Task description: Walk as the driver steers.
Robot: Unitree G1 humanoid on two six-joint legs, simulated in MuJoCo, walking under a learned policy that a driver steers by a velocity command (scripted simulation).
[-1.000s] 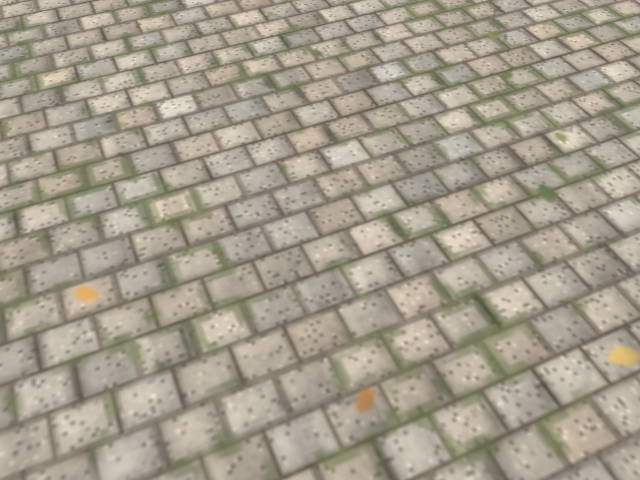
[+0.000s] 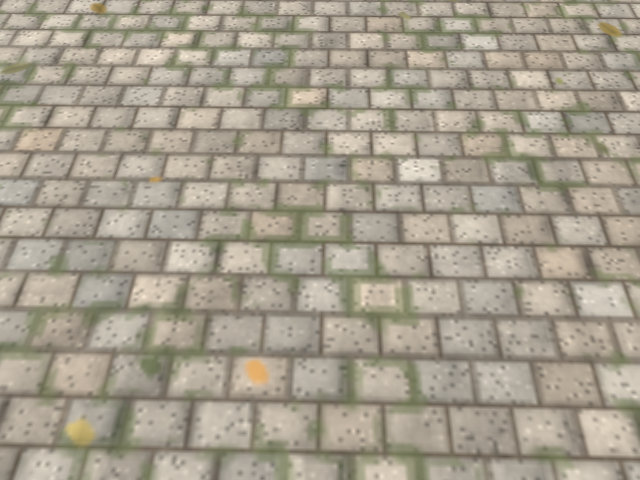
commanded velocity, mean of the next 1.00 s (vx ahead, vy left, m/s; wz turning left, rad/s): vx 0.47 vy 0.00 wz -0.21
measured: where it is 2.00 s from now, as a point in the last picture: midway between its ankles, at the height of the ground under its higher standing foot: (371, 337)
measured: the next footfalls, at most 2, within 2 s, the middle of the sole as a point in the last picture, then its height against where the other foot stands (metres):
left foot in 0.38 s outside the picture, level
right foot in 0.94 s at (384, 400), level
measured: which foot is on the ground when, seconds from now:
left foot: up 0.00-0.36, down 0.38-0.94, up 0.96-1.00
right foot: down 0.00-0.38, up 0.40-0.92, down 0.94-1.00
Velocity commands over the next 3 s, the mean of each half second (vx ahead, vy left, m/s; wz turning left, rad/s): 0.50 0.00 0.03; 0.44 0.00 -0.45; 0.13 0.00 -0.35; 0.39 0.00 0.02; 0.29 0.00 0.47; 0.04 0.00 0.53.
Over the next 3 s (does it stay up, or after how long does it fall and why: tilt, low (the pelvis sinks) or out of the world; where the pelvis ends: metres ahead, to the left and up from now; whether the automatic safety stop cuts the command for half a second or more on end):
stays up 1.05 -0.21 0.00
